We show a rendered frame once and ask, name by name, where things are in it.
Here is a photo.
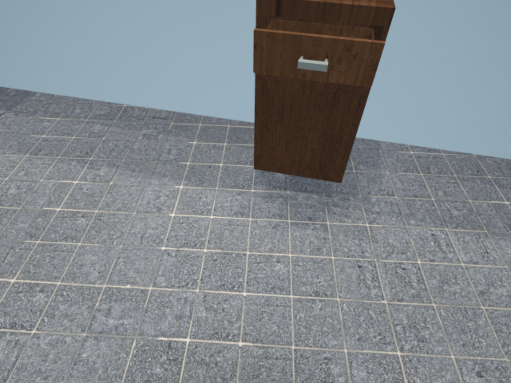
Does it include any drawer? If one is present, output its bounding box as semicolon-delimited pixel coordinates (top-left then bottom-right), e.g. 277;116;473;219
253;19;385;87

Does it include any handle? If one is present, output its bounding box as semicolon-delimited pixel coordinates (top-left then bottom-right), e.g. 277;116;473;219
297;56;328;72

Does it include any cabinet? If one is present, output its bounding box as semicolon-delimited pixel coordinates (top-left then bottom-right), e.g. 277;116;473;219
254;0;395;183

